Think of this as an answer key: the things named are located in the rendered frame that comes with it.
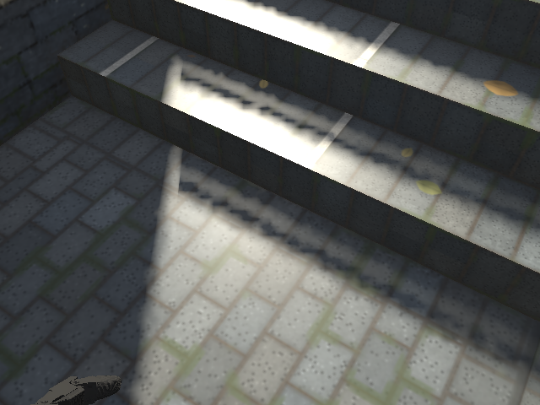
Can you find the robot left hand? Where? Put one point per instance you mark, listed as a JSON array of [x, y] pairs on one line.
[[84, 391]]

